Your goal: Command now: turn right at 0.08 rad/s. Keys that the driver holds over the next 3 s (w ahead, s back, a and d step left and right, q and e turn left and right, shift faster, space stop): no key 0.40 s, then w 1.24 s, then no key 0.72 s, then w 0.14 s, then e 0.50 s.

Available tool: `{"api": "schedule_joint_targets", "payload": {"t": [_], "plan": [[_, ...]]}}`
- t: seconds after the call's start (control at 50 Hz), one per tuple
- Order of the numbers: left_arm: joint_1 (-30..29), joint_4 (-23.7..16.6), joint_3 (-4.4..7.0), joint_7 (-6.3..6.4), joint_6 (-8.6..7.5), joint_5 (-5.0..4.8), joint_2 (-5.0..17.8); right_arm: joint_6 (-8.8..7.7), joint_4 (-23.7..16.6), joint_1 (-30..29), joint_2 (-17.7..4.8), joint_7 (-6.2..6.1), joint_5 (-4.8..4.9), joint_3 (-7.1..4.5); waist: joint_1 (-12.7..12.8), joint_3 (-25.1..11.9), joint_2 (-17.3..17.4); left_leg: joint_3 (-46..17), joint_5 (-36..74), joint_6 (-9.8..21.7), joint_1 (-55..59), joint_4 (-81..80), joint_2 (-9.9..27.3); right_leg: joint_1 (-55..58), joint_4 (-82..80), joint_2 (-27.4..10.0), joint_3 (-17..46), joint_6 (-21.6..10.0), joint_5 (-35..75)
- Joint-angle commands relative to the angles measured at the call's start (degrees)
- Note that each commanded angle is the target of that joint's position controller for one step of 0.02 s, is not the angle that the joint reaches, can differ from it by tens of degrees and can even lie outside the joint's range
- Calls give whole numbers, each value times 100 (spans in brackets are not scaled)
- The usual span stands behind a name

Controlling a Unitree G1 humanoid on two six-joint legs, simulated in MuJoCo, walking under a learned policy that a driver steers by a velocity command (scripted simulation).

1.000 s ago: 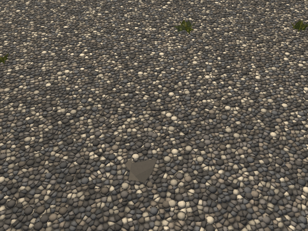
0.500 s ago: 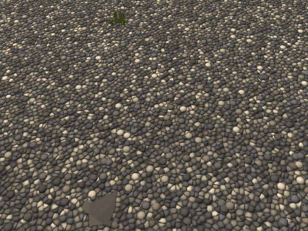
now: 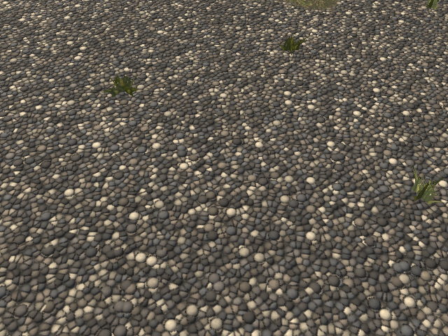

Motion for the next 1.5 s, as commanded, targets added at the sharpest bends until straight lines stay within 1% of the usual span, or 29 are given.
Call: {"api": "schedule_joint_targets", "payload": {"t": [0.02, 0.14, 0.4, 0.46, 0.52, 0.58, 0.62, 0.64, 0.66, 0.68, 0.7, 0.72, 0.76, 0.8, 0.88, 0.98, 1.02, 1.06, 1.08, 1.1, 1.12, 1.14, 1.16, 1.18, 1.2, 1.26, 1.34, 1.42, 1.5], "plan": [[28, -315, 155, -10, -47, -21, 513, -94, -370, -102, -799, 16, -1, -180, 20, -289, 387, -327, 644, 170, 187, -511, 323, 223, -344, -395, 358, -308, 794], [2, -232, 144, 4, -178, -15, 473, -27, -362, -74, -686, -29, 37, -155, -74, -341, -20, -221, 1132, 216, 507, -226, 252, 140, -404, -453, 441, -237, 1086], [95, 39, 133, 80, -202, -42, 411, 14, -53, -59, -624, -43, 49, -149, -34, -149, 103, -201, 945, 145, 514, -376, 182, 271, -460, -439, 397, -186, 988], [335, 205, 192, 94, -168, -115, 527, 33, 102, 94, -633, -57, 113, -169, 22, 60, 1, 22, -1232, 275, 136, -252, -95, 94, -627, -307, 385, -387, -1551], [640, 231, 215, 85, -335, -197, 643, -183, -15, -37, -491, -57, 221, -132, 148, 672, -417, 69, -1818, 449, -728, 254, -144, -30, -1270, -909, 1397, -862, -3133], [697, 275, 254, 51, -483, -209, 811, -464, -58, -69, -454, 48, 271, -142, 84, 693, -892, 101, -979, 637, -870, 751, -139, 177, -1735, -1622, 2613, -1316, -2842], [202, 126, 200, 25, -485, -228, 660, -552, 200, 581, -491, 130, 271, -176, -312, 444, -732, -13, -681, 839, 289, -78, -59, -275, -1318, -1295, 1926, -1003, -1894], [-222, -51, 138, 25, -494, -238, 449, -572, 419, 1135, -723, 145, 254, -250, -561, 384, -251, -564, -785, 960, 940, -633, 223, -763, -566, -791, 1082, -638, -1205], [-407, -252, 81, 40, -592, -246, 176, -583, 638, 1733, -1231, 150, 255, -400, -591, 313, 1092, -2127, -921, 1338, 1918, -1348, 964, -1755, 1122, 42, -117, -154, -671], [-475, -371, 139, 64, -713, -266, 448, -580, 623, 2060, -1429, 191, 170, -450, -758, 328, 1789, -3840, -226, 1912, 2660, -1925, 2005, -2996, 2485, 114, -158, 10, -1554], [-353, -299, 202, 38, -778, -298, 660, -568, 546, 1866, -1103, 186, 110, -346, -570, 409, 1055, -3713, 289, 1910, 2816, -1726, 2080, -3511, 3226, -182, 123, -74, -1697], [-184, -217, 178, 0, -793, -314, 553, -545, 463, 1711, -946, 181, 98, -300, -419, 343, 755, -3226, 596, 1752, 2914, -1637, 1935, -3707, 3532, -387, 105, -164, -1262], [-287, -193, 176, -64, -767, -242, 464, -463, 404, 1474, -760, 182, 129, -205, -314, 366, 522, -2288, 1324, 1447, 2677, -1816, 1662, -3682, 3278, -740, -54, -226, -500], [-408, -226, 144, -154, -729, -206, 288, -357, 453, 1541, -606, 152, 130, -137, -306, 346, 705, -1512, 1864, 1259, 2292, -2069, 1278, -3170, 2671, -770, -335, -130, 32], [-1185, -485, 1, -250, -726, -201, -13, -273, 437, 1555, -888, 1, 126, -163, -440, 503, 654, -620, 1931, 1120, 1393, -2395, 862, -2084, 806, -489, -713, 57, 1268], [-1531, -677, 71, -307, -730, -260, 385, -299, 535, 1672, -1071, -6, 234, -234, -323, 667, 820, -623, 2071, 1057, 1652, -2398, 1292, -1517, -99, -414, -551, -166, 1567], [-1209, -626, 169, -299, -744, -230, 616, -259, 523, 1586, -1179, -2, 216, -278, -39, 320, 879, -484, 3735, 920, 1992, -1744, 1328, -915, -191, -231, -665, -374, 1284], [338, -177, 385, -213, -704, -225, 986, -189, 457, 1498, -1127, -11, 160, -251, 739, -679, 838, -148, 4841, 666, 1419, 170, 952, 1253, -178, -130, -731, -713, 1243], [1412, 32, 489, -132, -662, -151, 1429, -194, 284, 1559, -874, -24, 21, -149, 1023, -1558, -31, 52, 2772, 498, 60, 2130, 560, 3036, -44, -1389, 750, -1096, 989], [1557, 159, 468, -220, -672, -100, 1602, -307, 292, 2382, -76, 35, 149, 58, 493, -2448, -1651, -380, -1590, 267, -1701, 3900, -432, 4302, -1107, -2587, 3702, -1948, -817], [1303, 145, 330, -222, -677, -162, 1027, -419, 277, 1785, -811, 73, 311, -112, 679, -1712, -1020, -801, -1568, 365, -2344, 4458, -122, 3695, -1670, -2357, 3851, -1657, -1593], [827, 109, 262, -205, -683, -191, 852, -476, 54, 1127, -1056, 94, 405, -192, 574, -784, -682, -577, -990, 446, -2633, 4424, 157, 2798, -1779, -2188, 2937, -1415, -1299], [416, 55, 229, -213, -697, -154, 795, -497, 0, 867, -983, 60, 344, -177, 364, -406, -108, -453, -452, 439, -2362, 4173, 433, 1920, -1912, -1988, 2296, -1323, -504], [165, 32, 202, -235, -722, -85, 680, -475, 5, 825, -918, 39, 237, -207, 163, -196, -29, -428, -144, 407, -2104, 3893, 603, 1289, -2041, -1757, 1799, -1284, 88], [38, 49, 176, -240, -750, -22, 586, -411, 40, 1006, -830, 44, 213, -212, -47, -207, -212, -484, 43, 391, -1755, 3752, 750, 907, -2201, -1600, 1471, -1265, 329], [86, 217, 184, -242, -849, -92, 612, -234, 5, 990, -644, 11, 178, -190, -199, -13, -256, -380, 237, 235, -1689, 3273, 861, 332, -2570, -1477, 901, -1385, 636], [473, 418, 226, -124, -823, -103, 841, -245, -296, 129, -646, 13, 92, -172, 3, 261, -60, -315, 1415, 26, -2277, 2013, 887, 463, -2717, -1406, 485, -1365, 1037], [917, 597, 237, -61, -749, -179, 1000, -339, -513, -702, -491, 110, 136, -83, 344, 340, -30, -23, 2278, 17, -1951, 611, 602, 707, -2639, -1278, 55, -1151, 1227], [1315, 813, 250, -52, -622, -218, 1058, -384, -789, -1247, -561, 255, 201, -60, 506, 427, -93, -42, 1918, 159, -2086, -15, 465, 1535, -2244, -1599, 128, -1080, 1317]]}}
Next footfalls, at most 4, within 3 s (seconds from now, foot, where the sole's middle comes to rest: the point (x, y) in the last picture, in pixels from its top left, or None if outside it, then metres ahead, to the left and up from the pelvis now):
1.06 right None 0.40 -0.11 -0.77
1.60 left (183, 273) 0.70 0.14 -0.77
2.04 right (251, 241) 0.82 -0.08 -0.77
2.98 left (184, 228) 0.87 0.15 -0.77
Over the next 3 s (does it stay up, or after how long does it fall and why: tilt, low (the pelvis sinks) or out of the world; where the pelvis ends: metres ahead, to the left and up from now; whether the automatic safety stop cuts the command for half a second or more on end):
stays up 0.77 0.05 0.00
